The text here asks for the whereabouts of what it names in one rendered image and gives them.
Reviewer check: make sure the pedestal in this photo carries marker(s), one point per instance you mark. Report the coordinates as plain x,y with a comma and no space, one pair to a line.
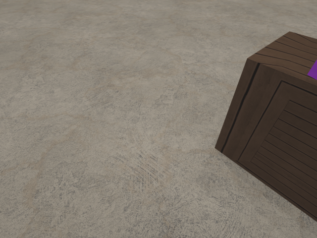
270,129

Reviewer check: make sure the carton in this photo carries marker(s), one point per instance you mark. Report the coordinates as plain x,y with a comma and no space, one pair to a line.
313,71

